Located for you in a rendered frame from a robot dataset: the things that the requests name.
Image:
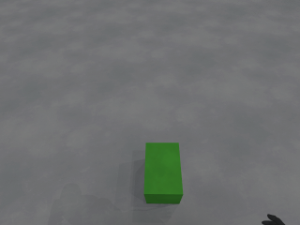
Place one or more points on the carton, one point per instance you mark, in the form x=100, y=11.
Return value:
x=162, y=173

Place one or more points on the right robot hand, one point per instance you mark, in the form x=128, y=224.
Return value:
x=273, y=220

